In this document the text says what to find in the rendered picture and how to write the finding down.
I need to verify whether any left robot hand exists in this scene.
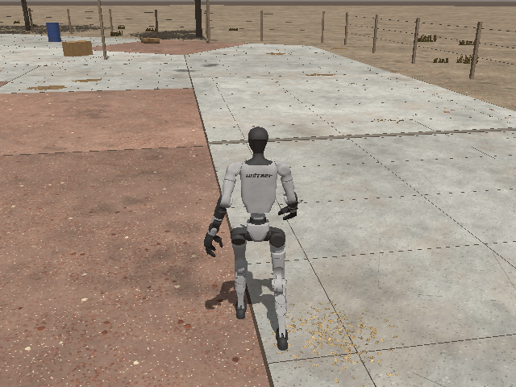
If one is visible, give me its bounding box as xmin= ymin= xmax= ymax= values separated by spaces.
xmin=204 ymin=232 xmax=223 ymax=257

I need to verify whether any robot left upper arm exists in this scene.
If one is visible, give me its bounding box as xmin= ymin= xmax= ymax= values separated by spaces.
xmin=220 ymin=162 xmax=242 ymax=208

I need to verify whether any right robot shin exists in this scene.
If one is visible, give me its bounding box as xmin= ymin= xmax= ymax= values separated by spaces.
xmin=274 ymin=279 xmax=287 ymax=338

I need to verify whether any right robot forearm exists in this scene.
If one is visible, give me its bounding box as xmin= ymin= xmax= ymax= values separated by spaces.
xmin=287 ymin=192 xmax=298 ymax=213

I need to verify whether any right robot hand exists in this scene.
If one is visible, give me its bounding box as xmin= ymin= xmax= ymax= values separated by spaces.
xmin=278 ymin=206 xmax=297 ymax=220

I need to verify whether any left robot forearm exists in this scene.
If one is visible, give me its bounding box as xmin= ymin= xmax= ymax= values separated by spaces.
xmin=207 ymin=195 xmax=227 ymax=236

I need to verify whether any robot right upper arm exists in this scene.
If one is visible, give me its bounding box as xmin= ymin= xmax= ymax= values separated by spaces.
xmin=274 ymin=161 xmax=297 ymax=204

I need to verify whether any robot left foot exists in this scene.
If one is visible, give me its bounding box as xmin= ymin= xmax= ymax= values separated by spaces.
xmin=235 ymin=300 xmax=247 ymax=319

